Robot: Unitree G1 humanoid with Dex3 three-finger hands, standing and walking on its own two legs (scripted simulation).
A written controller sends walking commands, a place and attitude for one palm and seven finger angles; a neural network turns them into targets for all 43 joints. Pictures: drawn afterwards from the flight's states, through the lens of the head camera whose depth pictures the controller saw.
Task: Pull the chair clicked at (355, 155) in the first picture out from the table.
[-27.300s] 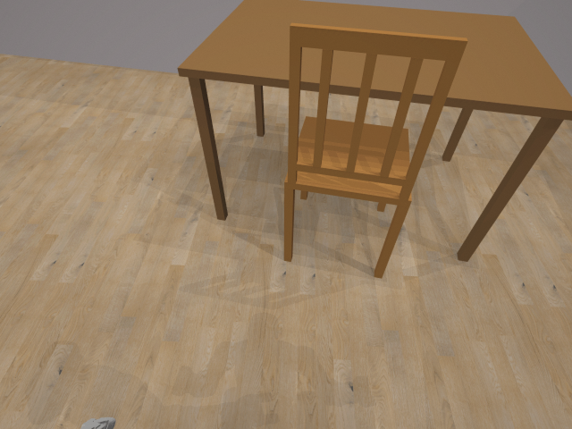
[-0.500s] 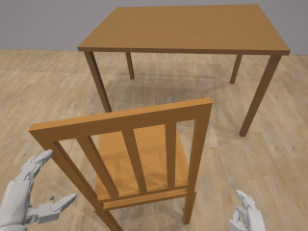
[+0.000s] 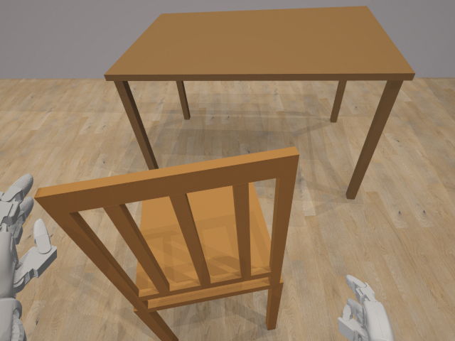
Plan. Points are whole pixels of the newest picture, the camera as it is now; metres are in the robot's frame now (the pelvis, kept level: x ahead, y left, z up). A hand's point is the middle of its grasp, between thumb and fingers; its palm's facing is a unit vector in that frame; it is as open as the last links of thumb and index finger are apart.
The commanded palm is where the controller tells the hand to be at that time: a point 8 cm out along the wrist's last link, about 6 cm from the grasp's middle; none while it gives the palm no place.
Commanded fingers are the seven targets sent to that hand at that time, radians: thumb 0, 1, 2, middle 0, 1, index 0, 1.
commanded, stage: draw the hand back to the body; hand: left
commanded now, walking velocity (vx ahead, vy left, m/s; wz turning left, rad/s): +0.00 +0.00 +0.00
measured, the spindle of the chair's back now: (194, 245) +0.31 +0.12 -0.04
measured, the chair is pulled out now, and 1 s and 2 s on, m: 0.60 0.60 0.60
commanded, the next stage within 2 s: step back with the hand held close in 0.12 s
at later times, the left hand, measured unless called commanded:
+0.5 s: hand (54, 243) +0.20 +0.27 +0.15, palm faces +0.35 -0.77 -0.54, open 7.4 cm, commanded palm +0.13 +0.31 +0.18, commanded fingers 0.00 0.90 0.90 -0.20 -0.30 -0.20 -0.30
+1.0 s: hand (5, 298) +0.12 +0.28 +0.16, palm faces +0.44 -0.76 -0.47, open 7.4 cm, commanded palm +0.06 +0.31 +0.18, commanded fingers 0.00 0.90 0.90 -0.20 -0.30 -0.20 -0.30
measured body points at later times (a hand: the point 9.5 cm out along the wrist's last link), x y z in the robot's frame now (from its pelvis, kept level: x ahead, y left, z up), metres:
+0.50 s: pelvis -0.02 +0.02 +0.00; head +0.02 -0.02 +0.45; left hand +0.18 +0.30 +0.18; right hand +0.17 -0.22 -0.09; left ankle -0.05 +0.15 -0.74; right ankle +0.02 -0.13 -0.74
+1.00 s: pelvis -0.08 +0.02 +0.00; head -0.06 +0.01 +0.44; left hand +0.09 +0.31 +0.19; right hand +0.09 -0.23 -0.09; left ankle -0.05 +0.15 -0.74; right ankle +0.01 -0.13 -0.73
